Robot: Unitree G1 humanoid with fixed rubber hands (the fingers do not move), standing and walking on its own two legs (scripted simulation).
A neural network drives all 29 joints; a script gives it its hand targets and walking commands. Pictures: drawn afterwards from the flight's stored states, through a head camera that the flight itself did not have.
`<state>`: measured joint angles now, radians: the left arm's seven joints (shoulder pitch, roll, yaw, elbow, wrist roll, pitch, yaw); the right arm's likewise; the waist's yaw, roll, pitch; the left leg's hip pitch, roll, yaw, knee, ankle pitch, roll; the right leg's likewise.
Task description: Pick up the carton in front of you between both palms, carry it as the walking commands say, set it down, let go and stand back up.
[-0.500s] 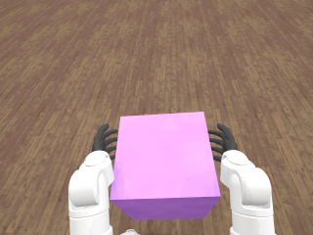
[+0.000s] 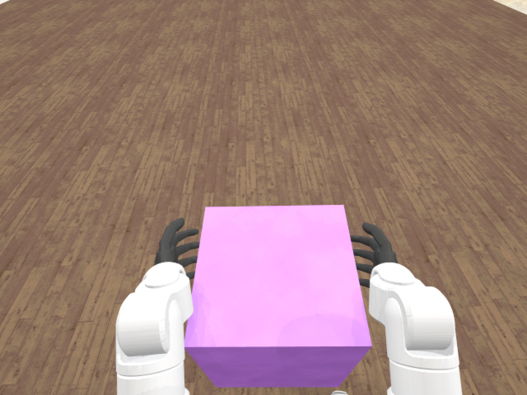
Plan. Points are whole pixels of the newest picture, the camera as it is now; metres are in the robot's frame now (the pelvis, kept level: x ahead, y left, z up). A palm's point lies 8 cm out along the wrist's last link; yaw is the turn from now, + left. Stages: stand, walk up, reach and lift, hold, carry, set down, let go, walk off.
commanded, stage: carry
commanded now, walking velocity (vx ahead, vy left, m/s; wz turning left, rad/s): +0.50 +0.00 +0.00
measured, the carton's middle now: (275, 302) +0.27 +0.00 +0.00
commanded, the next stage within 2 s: none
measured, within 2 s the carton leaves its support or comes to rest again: neither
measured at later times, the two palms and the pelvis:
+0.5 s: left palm (212, 143) +0.59 +0.11 +0.10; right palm (346, 144) +0.59 -0.18 +0.08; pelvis +0.33 -0.05 +0.00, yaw +3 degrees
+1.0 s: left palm (205, 74) +0.93 +0.15 +0.10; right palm (305, 75) +0.92 -0.14 +0.10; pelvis +0.66 +0.01 +0.00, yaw +0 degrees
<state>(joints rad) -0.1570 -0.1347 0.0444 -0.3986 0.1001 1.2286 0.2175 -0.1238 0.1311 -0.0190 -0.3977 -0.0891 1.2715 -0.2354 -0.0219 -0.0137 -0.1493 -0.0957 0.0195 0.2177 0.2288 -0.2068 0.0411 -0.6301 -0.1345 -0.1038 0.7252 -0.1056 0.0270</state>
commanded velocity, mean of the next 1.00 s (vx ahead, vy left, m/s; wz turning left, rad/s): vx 0.40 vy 0.00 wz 0.00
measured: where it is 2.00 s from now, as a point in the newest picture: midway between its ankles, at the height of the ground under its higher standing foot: (260, 278)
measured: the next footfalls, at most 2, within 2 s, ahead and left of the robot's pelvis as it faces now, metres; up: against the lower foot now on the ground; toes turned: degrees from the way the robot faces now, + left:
right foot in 0.18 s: +0.32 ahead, -0.13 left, +0.00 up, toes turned -10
left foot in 0.68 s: +0.65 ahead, +0.09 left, +0.00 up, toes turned +12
